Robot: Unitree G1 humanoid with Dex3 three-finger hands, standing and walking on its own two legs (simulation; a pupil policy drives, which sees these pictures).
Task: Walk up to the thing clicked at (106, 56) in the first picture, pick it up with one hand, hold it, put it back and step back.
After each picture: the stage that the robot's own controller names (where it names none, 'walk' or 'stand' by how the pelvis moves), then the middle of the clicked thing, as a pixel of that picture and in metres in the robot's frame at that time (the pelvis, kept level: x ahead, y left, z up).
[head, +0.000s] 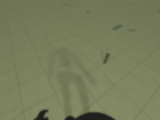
stand; (106, 58) +1.27 -0.34 -0.65
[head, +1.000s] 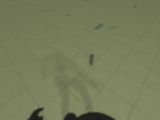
walk; (91, 60) +1.18 +0.03 -0.62
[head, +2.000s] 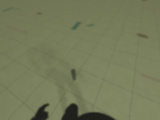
walk; (73, 74) +0.71 +0.27 -0.65
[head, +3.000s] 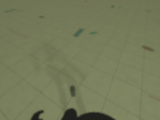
walk; (72, 91) +0.47 +0.21 -0.65
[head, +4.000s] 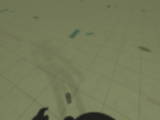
stand; (68, 98) +0.38 +0.22 -0.65
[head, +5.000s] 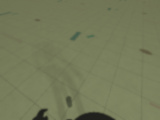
stand; (69, 102) +0.35 +0.21 -0.65
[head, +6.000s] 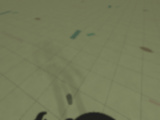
stand; (69, 99) +0.37 +0.22 -0.66
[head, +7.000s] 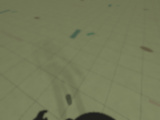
stand; (69, 100) +0.36 +0.22 -0.66
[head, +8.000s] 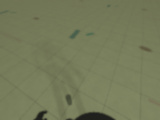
stand; (69, 100) +0.36 +0.23 -0.66
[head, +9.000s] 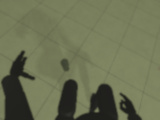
go down; (65, 66) +0.44 +0.21 -0.37
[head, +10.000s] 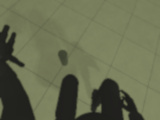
go down; (63, 59) +0.46 +0.22 -0.27
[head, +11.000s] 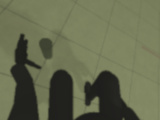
close in; (47, 50) +0.46 +0.25 -0.18
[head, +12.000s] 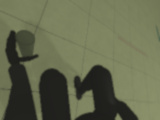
close; (26, 47) +0.45 +0.27 -0.17
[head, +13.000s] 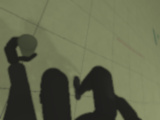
lift; (27, 48) +0.43 +0.27 -0.17
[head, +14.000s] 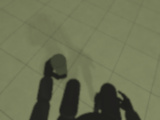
lift; (61, 69) +0.33 +0.20 -0.02
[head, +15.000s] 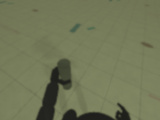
hold; (65, 76) +0.31 +0.17 +0.04
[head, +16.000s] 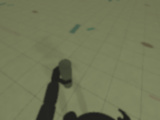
hold; (66, 75) +0.32 +0.16 +0.04
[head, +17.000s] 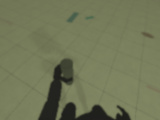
crouch; (68, 73) +0.34 +0.15 +0.00
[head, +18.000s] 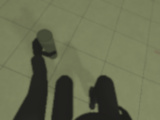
lower; (49, 47) +0.48 +0.23 -0.03
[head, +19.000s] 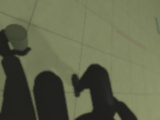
lower; (20, 44) +0.47 +0.27 -0.17
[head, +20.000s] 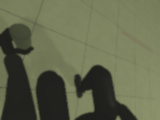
lower; (23, 43) +0.46 +0.28 -0.17
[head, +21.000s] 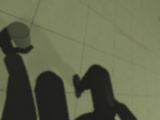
lower; (22, 42) +0.47 +0.27 -0.17
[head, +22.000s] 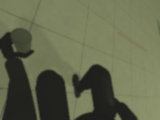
lower; (23, 46) +0.45 +0.27 -0.17
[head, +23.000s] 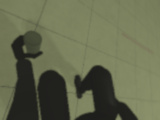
draw back; (33, 47) +0.45 +0.24 -0.17
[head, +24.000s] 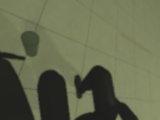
rise; (31, 46) +0.46 +0.25 -0.17
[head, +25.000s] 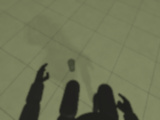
walk; (71, 66) +0.47 +0.17 -0.36
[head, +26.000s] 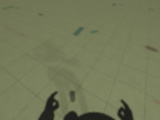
stand; (72, 96) +0.40 +0.16 -0.59
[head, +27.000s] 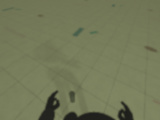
stand; (72, 97) +0.40 +0.17 -0.60
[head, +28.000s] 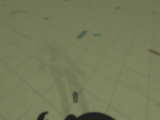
stand; (75, 97) +0.41 +0.15 -0.64
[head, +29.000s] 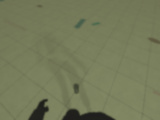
walk; (76, 89) +0.43 +0.14 -0.63
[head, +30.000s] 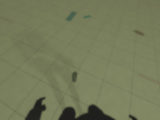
walk; (74, 77) +0.56 +0.14 -0.64
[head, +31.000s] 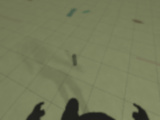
walk; (74, 60) +0.85 +0.28 -0.62
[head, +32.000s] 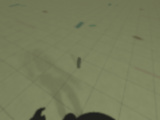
stand; (78, 63) +1.03 +0.20 -0.64
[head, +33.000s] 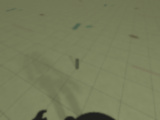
stand; (77, 64) +1.04 +0.22 -0.66
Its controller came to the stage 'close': yes
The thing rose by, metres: 0.69
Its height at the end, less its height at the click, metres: +0.00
